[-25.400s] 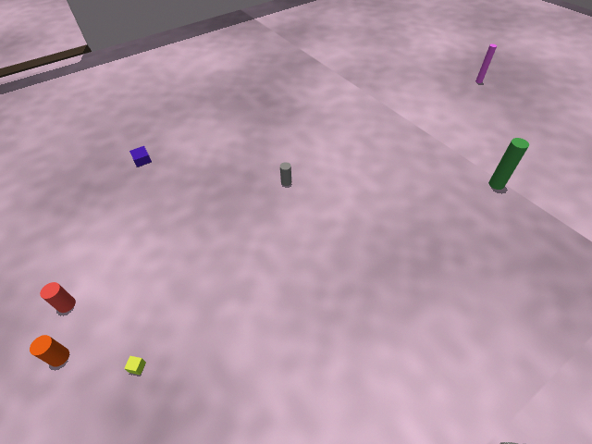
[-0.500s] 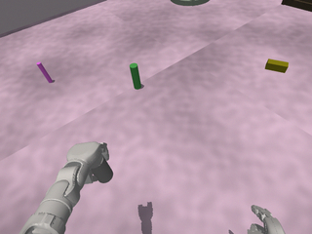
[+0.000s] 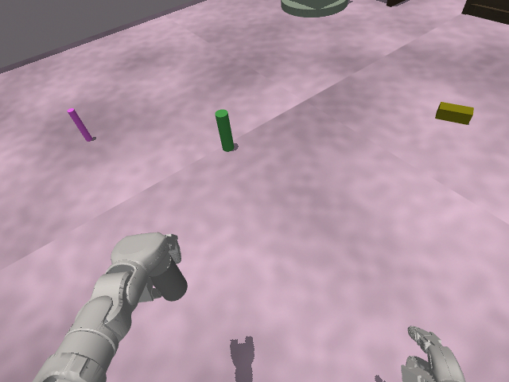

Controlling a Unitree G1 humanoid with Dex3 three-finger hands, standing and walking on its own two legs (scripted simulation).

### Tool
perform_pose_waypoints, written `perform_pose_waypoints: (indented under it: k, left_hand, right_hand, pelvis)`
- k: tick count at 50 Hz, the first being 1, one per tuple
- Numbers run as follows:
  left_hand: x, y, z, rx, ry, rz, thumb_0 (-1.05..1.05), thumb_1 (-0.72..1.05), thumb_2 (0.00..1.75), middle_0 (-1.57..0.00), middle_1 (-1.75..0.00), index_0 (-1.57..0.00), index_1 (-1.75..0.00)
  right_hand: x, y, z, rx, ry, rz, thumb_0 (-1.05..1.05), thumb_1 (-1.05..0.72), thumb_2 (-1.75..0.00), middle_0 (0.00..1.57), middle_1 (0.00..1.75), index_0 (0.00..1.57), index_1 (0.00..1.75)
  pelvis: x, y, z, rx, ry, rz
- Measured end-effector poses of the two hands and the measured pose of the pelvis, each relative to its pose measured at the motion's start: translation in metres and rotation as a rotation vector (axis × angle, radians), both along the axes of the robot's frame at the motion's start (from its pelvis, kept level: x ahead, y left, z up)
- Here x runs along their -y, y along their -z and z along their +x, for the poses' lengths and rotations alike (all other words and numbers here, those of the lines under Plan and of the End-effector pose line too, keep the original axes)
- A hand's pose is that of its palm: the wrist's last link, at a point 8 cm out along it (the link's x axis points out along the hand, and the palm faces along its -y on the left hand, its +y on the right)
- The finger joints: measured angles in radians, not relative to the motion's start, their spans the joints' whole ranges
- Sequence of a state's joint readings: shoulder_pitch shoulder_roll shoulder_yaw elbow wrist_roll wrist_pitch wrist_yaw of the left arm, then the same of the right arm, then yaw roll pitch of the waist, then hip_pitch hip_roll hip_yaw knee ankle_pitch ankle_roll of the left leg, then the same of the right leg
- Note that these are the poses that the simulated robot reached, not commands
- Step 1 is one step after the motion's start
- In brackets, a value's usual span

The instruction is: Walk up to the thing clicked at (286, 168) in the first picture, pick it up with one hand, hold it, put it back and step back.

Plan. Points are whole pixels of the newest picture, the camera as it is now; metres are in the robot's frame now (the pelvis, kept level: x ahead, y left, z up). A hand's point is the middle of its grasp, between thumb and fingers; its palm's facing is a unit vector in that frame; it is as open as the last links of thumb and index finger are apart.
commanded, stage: hold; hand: left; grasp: from above
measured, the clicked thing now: (166, 276) +0.30 +0.20 -0.06
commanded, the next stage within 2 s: crouch in 0.50 s
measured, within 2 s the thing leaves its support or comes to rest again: neither
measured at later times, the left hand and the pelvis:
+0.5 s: hand (150, 277) +0.29 +0.22 -0.03, palm faces -0.44 -0.07 -0.89, open 8.8 cm; pelvis +0.00 +0.00 +0.00, yaw +0 degrees
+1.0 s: hand (159, 291) +0.29 +0.23 -0.10, palm faces -0.46 -0.02 -0.89, open 8.5 cm; pelvis -0.01 +0.00 -0.02, yaw +1 degrees
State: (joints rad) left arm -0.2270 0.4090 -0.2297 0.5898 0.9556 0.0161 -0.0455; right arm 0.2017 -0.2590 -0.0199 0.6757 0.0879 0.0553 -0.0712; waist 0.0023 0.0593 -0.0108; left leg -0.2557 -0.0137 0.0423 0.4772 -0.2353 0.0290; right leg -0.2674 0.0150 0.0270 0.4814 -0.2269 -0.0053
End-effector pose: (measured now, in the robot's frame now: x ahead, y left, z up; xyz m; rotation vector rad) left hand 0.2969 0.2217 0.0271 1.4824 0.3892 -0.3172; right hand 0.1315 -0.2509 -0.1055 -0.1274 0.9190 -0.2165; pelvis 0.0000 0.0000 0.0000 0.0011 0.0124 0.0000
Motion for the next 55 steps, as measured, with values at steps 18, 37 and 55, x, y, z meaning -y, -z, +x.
perform_pose_waypoints:
  k: [18,37,55]
  left_hand:
    - [0.0,0.002,0.0,-0.005,0.003,-0.001,0.01,0.07,0.71,-0.81,-0.89,-0.66,-0.86]
    - [-0.001,0.005,0.002,0.011,-0.002,0.003,0.02,0.07,0.71,-0.78,-0.88,-0.66,-0.84]
    - [-0.008,0.115,0.016,-0.003,0.021,0.078,0.04,0.18,0.69,-0.73,-0.88,-0.64,-0.78]
  right_hand:
    - [0.0,-0.001,0.002,-0.014,-0.007,-0.002,0.01,-0.92,-0.9,0.2,0.3,0.2,0.3]
    - [0.0,0.001,-0.001,-0.033,0.007,-0.001,0.01,-0.91,-0.9,0.2,0.3,0.2,0.3]
    - [0.02,0.051,-0.051,-0.176,-0.016,-0.086,0.01,-0.9,-0.9,0.2,0.3,0.2,0.3]
  pelvis:
    - [0.002,-0.001,0.0,0.004,-0.004,0.001]
    - [-0.001,-0.002,0.003,-0.001,-0.004,0.0]
    - [0.0,0.053,-0.021,-0.226,-0.026,-0.02]
